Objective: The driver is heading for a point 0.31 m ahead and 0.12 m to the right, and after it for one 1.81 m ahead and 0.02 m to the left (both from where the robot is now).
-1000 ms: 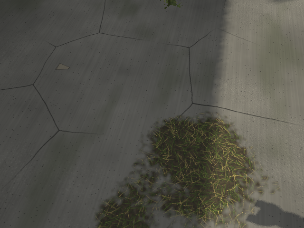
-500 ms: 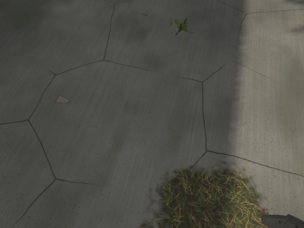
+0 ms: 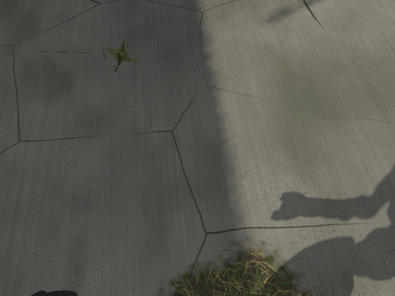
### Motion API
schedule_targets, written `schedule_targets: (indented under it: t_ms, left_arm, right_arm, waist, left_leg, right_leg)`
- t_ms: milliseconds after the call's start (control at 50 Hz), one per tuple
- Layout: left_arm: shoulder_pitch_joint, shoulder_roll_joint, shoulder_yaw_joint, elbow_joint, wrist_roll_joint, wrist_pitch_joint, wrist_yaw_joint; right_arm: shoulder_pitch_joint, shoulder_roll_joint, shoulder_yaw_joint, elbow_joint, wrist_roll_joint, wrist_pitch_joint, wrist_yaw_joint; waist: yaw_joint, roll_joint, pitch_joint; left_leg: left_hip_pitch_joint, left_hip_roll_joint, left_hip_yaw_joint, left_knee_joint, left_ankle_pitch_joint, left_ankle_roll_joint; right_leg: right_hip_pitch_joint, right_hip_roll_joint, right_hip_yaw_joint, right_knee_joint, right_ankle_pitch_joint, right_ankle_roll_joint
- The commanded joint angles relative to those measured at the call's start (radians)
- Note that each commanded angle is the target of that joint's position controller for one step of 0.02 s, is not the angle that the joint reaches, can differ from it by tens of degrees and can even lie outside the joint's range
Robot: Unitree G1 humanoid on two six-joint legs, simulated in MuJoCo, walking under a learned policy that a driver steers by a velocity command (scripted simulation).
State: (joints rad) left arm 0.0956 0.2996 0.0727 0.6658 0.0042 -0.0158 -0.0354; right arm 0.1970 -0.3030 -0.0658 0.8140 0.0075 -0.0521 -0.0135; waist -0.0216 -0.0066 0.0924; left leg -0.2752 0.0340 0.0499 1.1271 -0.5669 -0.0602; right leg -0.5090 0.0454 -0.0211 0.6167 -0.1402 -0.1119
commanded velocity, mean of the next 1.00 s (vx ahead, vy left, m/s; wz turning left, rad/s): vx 0.37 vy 0.00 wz -0.36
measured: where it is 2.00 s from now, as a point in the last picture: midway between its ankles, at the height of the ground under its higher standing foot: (247, 167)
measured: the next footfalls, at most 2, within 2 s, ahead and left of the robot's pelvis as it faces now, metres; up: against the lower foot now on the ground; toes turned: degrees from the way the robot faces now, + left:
left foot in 0.42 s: +0.23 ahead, +0.14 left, +0.00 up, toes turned -20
right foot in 0.86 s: +0.38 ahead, -0.23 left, +0.00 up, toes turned -23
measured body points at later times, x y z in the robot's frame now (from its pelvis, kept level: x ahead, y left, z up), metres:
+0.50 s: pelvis +0.15 +0.03 +0.02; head +0.16 +0.04 +0.47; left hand +0.36 +0.26 -0.08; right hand +0.21 -0.28 -0.06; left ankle +0.19 +0.15 -0.72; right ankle +0.11 -0.07 -0.68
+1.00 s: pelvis +0.34 -0.10 +0.02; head +0.37 -0.12 +0.47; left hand +0.59 +0.07 -0.07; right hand +0.27 -0.38 -0.11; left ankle +0.30 +0.08 -0.62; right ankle +0.34 -0.22 -0.72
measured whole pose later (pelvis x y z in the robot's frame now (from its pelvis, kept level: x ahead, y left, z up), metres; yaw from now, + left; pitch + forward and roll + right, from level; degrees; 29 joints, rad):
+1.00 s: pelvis +0.34 -0.10 +0.02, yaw -19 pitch +2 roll +0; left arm 0.16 0.25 0.05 0.65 0.00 -0.07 -0.02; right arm 0.38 -0.31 -0.06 0.84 0.03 -0.06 0.00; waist -0.04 0.03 0.03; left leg -0.41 0.07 -0.05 1.16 -0.39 0.00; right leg -0.34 -0.01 -0.06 0.51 -0.21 -0.02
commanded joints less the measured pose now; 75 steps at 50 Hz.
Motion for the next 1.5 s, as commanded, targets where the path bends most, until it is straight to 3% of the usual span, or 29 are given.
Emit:
schedule_targets:
  t_ms: [20, 60, 120, 180, 320, 380, 420, 440, 460, 500, 560, 640, 780, 820, 860, 880, 900, 920, 940, 1000, 1080, 1220, 1320, 1360, 1380, 1400, 1420, 1440, 1500]
  left_arm:
    - [0.106, 0.165, 0.05, -0.061, -0.023, -0.012, 0.009]
    - [0.052, 0.129, 0.037, -0.074, -0.015, -0.002, 0.024]
    - [0.057, 0.151, 0.046, -0.082, 0.0, 0.0, 0.038]
    - [0.07, 0.158, 0.048, -0.088, -0.021, 0.007, 0.057]
    - [0.124, 0.169, 0.048, -0.081, -0.02, 0.008, 0.057]
    - [0.117, 0.153, 0.04, -0.083, -0.023, 0.015, 0.052]
    - [0.098, 0.096, 0.021, -0.092, -0.022, 0.016, 0.053]
    - [0.102, 0.021, -0.001, -0.104, -0.023, 0.011, 0.052]
    - [0.07, 0.05, 0.003, -0.158, -0.035, -0.005, 0.05]
    - [0.079, 0.14, 0.029, -0.131, -0.023, -0.012, 0.041]
    - [0.076, 0.104, 0.028, -0.12, -0.023, -0.011, 0.026]
    - [0.021, 0.047, 0.009, -0.137, -0.023, -0.015, 0.019]
    - [-0.137, 0.022, -0.011, -0.172, -0.028, -0.056, -0.017]
    - [-0.082, 0.065, 0.007, -0.161, -0.033, -0.063, -0.016]
    - [0.163, 0.142, 0.05, -0.092, -0.022, -0.063, 0.002]
    - [0.354, 0.223, 0.07, -0.068, 0.0, -0.054, 0.022]
    - [0.36, 0.269, 0.067, -0.062, 0.016, -0.048, 0.022]
    - [0.346, 0.176, 0.046, -0.056, 0.011, -0.051, 0.019]
    - [0.292, 0.131, 0.03, -0.041, -0.004, -0.054, 0.02]
    - [0.143, 0.05, 0.009, -0.024, 0.005, -0.072, 0.015]
    - [0.109, 0.058, 0.022, 0.021, 0.008, -0.102, 0.022]
    - [0.165, 0.132, 0.045, 0.08, -0.006, -0.088, 0.043]
    - [0.194, 0.191, 0.063, 0.107, -0.029, -0.051, 0.048]
    - [0.174, 0.207, 0.064, 0.103, -0.039, -0.033, 0.053]
    - [0.189, 0.178, 0.05, 0.095, -0.028, -0.036, 0.058]
    - [0.289, 0.03, 0.003, 0.04, 0.017, -0.055, 0.047]
    - [0.22, 0.067, -0.004, 0.025, -0.008, -0.095, 0.035]
    - [0.104, 0.139, 0.015, -0.005, -0.05, -0.116, 0.026]
    - [0.092, 0.13, 0.015, 0.001, -0.006, -0.122, 0.04]
  right_arm:
    - [-0.005, -0.122, -0.019, -0.1, 0.006, -0.019, -0.006]
    - [-0.007, -0.136, -0.028, -0.099, -0.015, 0.009, -0.024]
    - [0.025, -0.096, -0.019, -0.101, -0.024, 0.021, -0.028]
    - [-0.041, -0.083, -0.012, -0.121, -0.019, 0.021, -0.023]
    - [-0.146, -0.09, -0.014, -0.16, 0.0, -0.028, 0.001]
    - [-0.097, -0.089, -0.022, -0.153, 0.011, -0.049, 0.01]
    - [0.024, -0.118, -0.039, -0.121, 0.006, -0.058, 0.005]
    - [0.123, -0.177, -0.051, -0.108, -0.017, -0.055, -0.004]
    - [0.173, -0.237, -0.069, -0.086, -0.04, -0.05, 0.007]
    - [0.091, -0.136, -0.046, -0.114, -0.007, -0.049, 0.002]
    - [0.071, -0.104, -0.029, -0.119, -0.014, -0.041, -0.007]
    - [0.12, -0.108, -0.027, -0.091, -0.023, -0.047, -0.004]
    - [0.197, -0.181, -0.036, -0.027, 0.027, -0.024, 0.013]
    - [0.199, -0.2, -0.041, -0.012, 0.031, -0.016, 0.013]
    - [0.195, -0.169, -0.028, -0.008, 0.03, -0.017, 0.01]
    - [0.196, -0.085, 0.003, -0.044, -0.006, -0.024, 0.012]
    - [0.305, 0.009, 0.03, -0.064, 0.01, -0.041, 0.012]
    - [0.242, -0.11, -0.003, -0.051, 0.04, -0.048, 0.012]
    - [0.167, -0.134, -0.014, -0.076, 0.047, -0.047, 0.014]
    - [0.144, -0.089, -0.017, -0.069, 0.023, -0.019, 0.011]
    - [0.117, -0.035, -0.01, -0.086, 0.021, 0.018, 0.011]
    - [-0.102, -0.014, 0.01, -0.172, 0.014, 0.01, 0.055]
    - [-0.146, -0.062, -0.008, -0.233, 0.012, 0.017, 0.076]
    - [0.054, -0.128, -0.049, -0.196, 0.016, 0.024, 0.068]
    - [0.223, -0.198, -0.085, -0.153, 0.019, 0.034, 0.051]
    - [0.222, -0.327, -0.108, -0.151, 0.029, 0.032, 0.038]
    - [0.24, -0.274, -0.085, -0.199, 0.02, 0.014, 0.044]
    - [0.215, -0.207, -0.066, -0.19, 0.008, -0.002, 0.049]
    - [0.051, -0.121, -0.038, -0.215, -0.004, -0.015, 0.04]
  waist:
    - [0.056, 0.009, -0.296]
    - [0.008, -0.022, -0.215]
    - [-0.013, -0.051, -0.246]
    - [0.017, -0.074, -0.244]
    - [0.071, -0.129, -0.174]
    - [0.031, -0.136, -0.151]
    - [-0.036, -0.081, -0.159]
    - [-0.058, 0.075, -0.203]
    - [-0.051, 0.253, -0.134]
    - [-0.031, 0.17, -0.045]
    - [-0.025, 0.142, -0.037]
    - [-0.048, 0.118, -0.041]
    - [-0.067, 0.129, 0.005]
    - [-0.014, 0.153, -0.023]
    - [0.126, 0.123, -0.189]
    - [0.194, -0.017, -0.38]
    - [0.121, -0.294, -0.527]
    - [0.156, -0.194, -0.438]
    - [0.137, -0.176, -0.282]
    - [0.04, -0.132, -0.133]
    - [0.0, -0.07, -0.064]
    - [0.065, -0.02, 0.01]
    - [0.049, -0.048, -0.024]
    - [-0.073, -0.058, -0.151]
    - [-0.149, -0.011, -0.24]
    - [-0.039, 0.287, -0.308]
    - [-0.084, 0.206, -0.495]
    - [-0.114, 0.122, -0.372]
    - [0.008, 0.034, -0.179]
  left_leg:
    - [-0.422, 0.012, -0.139, 0.219, 0.046, 0.005]
    - [-0.318, 0.039, -0.14, 0.103, 0.125, 0.004]
    - [-0.253, 0.015, -0.125, -0.019, 0.181, -0.013]
    - [-0.278, 0.011, -0.139, -0.183, 0.279, -0.022]
    - [-0.206, -0.039, -0.143, -0.488, 0.311, 0.001]
    - [-0.053, -0.056, -0.124, -0.627, 0.314, 0.036]
    - [0.2, 0.034, -0.17, -0.742, 0.342, 0.085]
    - [0.356, 0.221, -0.376, -0.804, 0.165, 0.158]
    - [0.361, 0.365, -0.69, -0.909, -0.059, 0.259]
    - [0.316, 0.323, -0.588, -0.91, -0.074, 0.247]
    - [0.264, 0.243, -0.361, -0.937, 0.194, 0.198]
    - [0.217, 0.206, -0.18, -0.967, 0.423, 0.215]
    - [0.184, 0.218, -0.149, -0.951, 0.561, 0.23]
    - [0.222, 0.241, -0.166, -0.884, 0.706, 0.212]
    - [0.132, 0.164, -0.088, -0.584, 0.91, 0.155]
    - [-0.098, 0.103, -0.054, -0.244, 0.568, 0.11]
    - [-0.379, -0.04, -0.11, 0.05, -0.03, 0.064]
    - [-0.462, 0.0, -0.193, 0.162, 0.002, 0.065]
    - [-0.522, 0.041, -0.161, 0.173, 0.087, 0.073]
    - [-0.401, 0.115, -0.153, 0.082, 0.276, 0.066]
    - [-0.408, 0.117, -0.162, 0.006, 0.363, 0.044]
    - [-0.4, 0.09, -0.076, -0.379, 0.608, 0.073]
    - [-0.329, 0.014, 0.022, -0.472, 0.438, 0.149]
    - [-0.043, -0.084, 0.079, -0.516, 0.403, 0.203]
    - [0.253, -0.081, 0.002, -0.54, 0.44, 0.244]
    - [0.599, 0.189, -0.537, -0.611, 0.315, 0.417]
    - [0.693, 0.301, -0.922, -0.806, 0.138, 0.505]
    - [0.627, 0.284, -0.807, -0.849, 0.172, 0.439]
    - [0.235, 0.179, -0.511, -0.852, 0.472, 0.366]
  right_leg:
    - [0.546, -0.304, 0.455, -0.239, 0.406, -0.23]
    - [0.328, -0.239, 0.376, -0.28, 0.348, -0.18]
    - [0.25, -0.202, 0.338, -0.292, 0.377, -0.177]
    - [0.248, -0.172, 0.392, -0.35, -0.117, -0.16]
    - [0.257, -0.164, 0.501, -0.343, -0.337, -0.128]
    - [0.203, -0.139, 0.538, -0.303, -0.398, -0.108]
    - [0.038, -0.067, 0.482, -0.156, -0.455, -0.041]
    - [-0.12, 0.035, 0.313, 0.116, -0.486, 0.028]
    - [-0.343, 0.073, 0.206, 0.285, -0.462, 0.042]
    - [-0.42, -0.035, 0.188, 0.444, -0.311, 0.08]
    - [-0.383, -0.08, 0.15, 0.508, -0.145, 0.115]
    - [-0.325, -0.095, 0.114, 0.432, -0.004, 0.143]
    - [-0.057, -0.067, 0.001, -0.008, 0.042, 0.117]
    - [0.057, -0.043, 0.005, -0.086, 0.006, 0.085]
    - [0.452, -0.037, 0.0, -0.136, 0.058, 0.029]
    - [0.787, -0.276, 0.239, -0.08, 0.089, -0.038]
    - [0.953, -0.488, 0.673, -0.22, -0.125, -0.17]
    - [0.854, -0.455, 0.669, -0.284, -0.228, -0.154]
    - [0.739, -0.42, 0.502, -0.298, -0.199, -0.12]
    - [0.445, -0.311, 0.247, -0.402, -0.02, -0.079]
    - [0.362, -0.317, 0.089, -0.483, 0.153, -0.09]
    - [0.433, -0.314, -0.106, -0.502, 0.195, -0.054]
    - [0.593, -0.339, -0.173, -0.331, 0.567, -0.009]
    - [0.556, -0.3, -0.215, -0.022, 0.805, 0.029]
    - [0.369, -0.259, -0.221, 0.247, 0.642, 0.072]
    - [-0.098, -0.079, -0.185, 0.646, -0.273, 0.147]
    - [-0.226, 0.001, 0.084, 0.802, -0.468, 0.145]
    - [-0.316, -0.052, 0.126, 0.802, -0.378, 0.12]
    - [-0.169, -0.156, 0.126, 0.571, -0.203, 0.104]
Keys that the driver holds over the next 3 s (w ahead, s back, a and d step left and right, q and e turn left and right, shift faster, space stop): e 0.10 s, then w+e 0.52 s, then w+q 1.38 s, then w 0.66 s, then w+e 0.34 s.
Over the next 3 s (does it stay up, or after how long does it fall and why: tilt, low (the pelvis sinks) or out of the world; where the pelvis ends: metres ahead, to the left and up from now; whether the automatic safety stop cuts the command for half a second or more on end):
stays up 1.43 0.02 0.01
